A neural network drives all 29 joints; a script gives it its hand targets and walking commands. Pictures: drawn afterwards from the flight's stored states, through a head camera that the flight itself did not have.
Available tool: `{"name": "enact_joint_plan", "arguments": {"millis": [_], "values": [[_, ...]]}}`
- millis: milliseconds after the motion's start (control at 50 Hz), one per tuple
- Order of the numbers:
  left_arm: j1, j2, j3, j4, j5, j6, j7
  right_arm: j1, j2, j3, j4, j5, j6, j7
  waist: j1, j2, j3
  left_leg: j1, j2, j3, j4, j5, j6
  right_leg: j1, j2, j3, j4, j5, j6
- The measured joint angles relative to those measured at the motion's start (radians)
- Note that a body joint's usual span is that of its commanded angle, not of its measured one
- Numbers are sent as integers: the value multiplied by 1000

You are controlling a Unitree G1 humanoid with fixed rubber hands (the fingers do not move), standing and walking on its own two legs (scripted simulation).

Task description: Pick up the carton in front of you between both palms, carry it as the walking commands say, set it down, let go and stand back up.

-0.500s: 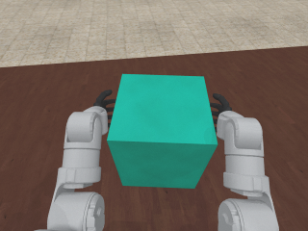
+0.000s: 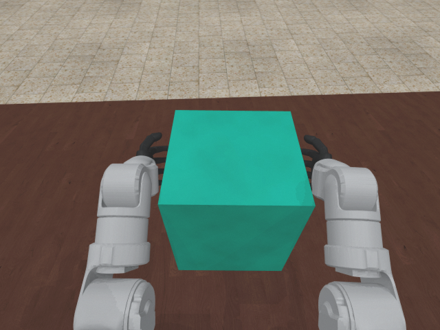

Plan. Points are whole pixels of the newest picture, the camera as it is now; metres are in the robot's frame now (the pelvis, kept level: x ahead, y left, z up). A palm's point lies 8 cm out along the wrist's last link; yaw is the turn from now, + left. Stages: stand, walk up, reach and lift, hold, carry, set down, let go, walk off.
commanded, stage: carry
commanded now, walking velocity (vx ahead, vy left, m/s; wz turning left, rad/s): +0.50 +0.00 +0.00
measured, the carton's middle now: (231, 195) +0.36 +0.01 +0.04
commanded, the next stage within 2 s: none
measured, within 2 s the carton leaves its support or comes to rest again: neither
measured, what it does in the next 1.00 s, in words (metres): goes down: left foot 0.05 m lower, then right foot 0.04 m lower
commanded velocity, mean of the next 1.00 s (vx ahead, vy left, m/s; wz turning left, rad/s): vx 0.50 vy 0.00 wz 0.00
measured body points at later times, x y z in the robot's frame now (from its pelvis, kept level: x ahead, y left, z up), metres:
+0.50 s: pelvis +0.32 +0.03 -0.05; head +0.32 +0.03 +0.40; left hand +0.69 +0.17 +0.06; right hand +0.67 -0.13 +0.06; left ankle +0.38 +0.07 -0.77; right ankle +0.15 -0.06 -0.64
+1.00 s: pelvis +0.62 +0.00 -0.09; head +0.63 -0.01 +0.36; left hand +0.99 +0.15 +0.03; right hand +0.99 -0.16 +0.03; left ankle +0.45 +0.08 -0.70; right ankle +0.69 -0.05 -0.81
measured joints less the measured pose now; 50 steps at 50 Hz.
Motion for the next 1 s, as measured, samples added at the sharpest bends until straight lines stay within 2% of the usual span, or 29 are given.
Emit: {"name": "enact_joint_plan", "arguments": {"millis": [100,180,260,320,360,400,440,460,480,520,620,700,780,860,900,920,940,960,1000], "values": [[18,21,-6,4,-49,-7,4,21,39,-13,-43,-47,23,-2,35,-16,25,-188,79,-34,-201,113,-14,90,-5,9,-44,-55,-1],[7,17,-5,4,-57,-35,6,35,48,-27,-84,-56,8,-2,46,-16,27,-274,109,-33,-365,274,-22,162,-8,24,-77,-106,7],[-6,14,-8,-12,-60,-45,6,48,48,-29,-132,-55,5,-3,49,-3,12,-275,101,-8,-564,453,-17,245,0,45,-91,-178,19],[-17,12,-13,0,-58,-47,6,50,42,-34,-140,-52,11,-3,53,11,-17,-217,71,32,-748,591,5,309,11,56,-66,-262,29],[-23,18,-14,22,-58,-44,4,42,42,-35,-116,-55,13,-2,55,17,-38,-148,48,64,-855,666,27,343,17,58,1,-338,38],[-26,33,-14,52,-61,-40,-1,23,44,-31,-70,-64,13,-1,45,31,-60,-50,44,90,-920,711,38,337,21,31,175,-375,57],[-44,57,-15,98,-67,-45,-8,5,51,-29,-19,-76,-2,1,3,-13,-59,-66,9,101,-796,530,55,243,-7,56,456,-421,103],[-41,60,-14,115,-68,-44,-10,0,49,-24,8,-77,-3,1,-16,-13,-53,-74,4,102,-744,472,64,178,-4,79,596,-444,112],[-31,58,-16,124,-65,-39,-10,5,45,-19,26,-73,0,1,-35,-5,-47,-71,3,98,-717,441,66,117,-4,90,691,-441,112],[-11,42,-23,120,-49,-25,-9,32,32,-7,29,-52,8,1,-62,8,-31,-46,0,92,-705,407,70,9,-27,102,745,-398,112],[18,11,-10,43,-16,-13,-6,55,15,8,-3,-3,-8,-9,-94,17,12,32,1,88,-732,342,76,-184,-104,124,555,-301,125],[40,0,5,-22,-10,-24,-5,53,25,8,-28,2,-34,-10,-106,17,21,102,2,74,-761,291,68,-263,-130,119,399,-163,127],[54,-2,10,-86,-13,-25,-3,47,31,11,-66,3,-42,-11,-111,7,15,189,-3,55,-785,226,54,-253,-120,91,200,12,119],[45,1,17,-101,-12,-16,-3,28,30,12,-65,4,-38,-11,-118,-5,-20,276,-16,40,-753,117,40,-156,-77,40,-48,184,98],[27,-1,16,-70,-6,-12,-4,19,17,11,-43,8,-32,-9,-113,-13,-40,296,-21,50,-648,49,32,-68,-56,10,-154,257,81],[13,-3,15,-47,0,-10,-4,13,7,10,-28,12,-28,-7,-107,-21,-52,282,-23,65,-545,26,25,-22,-56,5,-170,281,60],[3,-8,15,-24,8,-16,-4,1,-8,11,-6,17,-28,-3,-87,2,-56,246,-6,64,-425,5,13,-22,-38,3,-119,190,30],[-9,-10,13,2,14,-20,-5,-10,-18,8,18,21,-27,-1,-69,18,-50,190,-1,39,-288,-32,1,-36,-24,0,-53,110,16],[-9,-6,6,45,12,-16,-5,-4,-20,8,49,19,-19,0,-35,12,-39,71,-3,9,-84,-42,-1,-35,-18,5,15,23,11]]}}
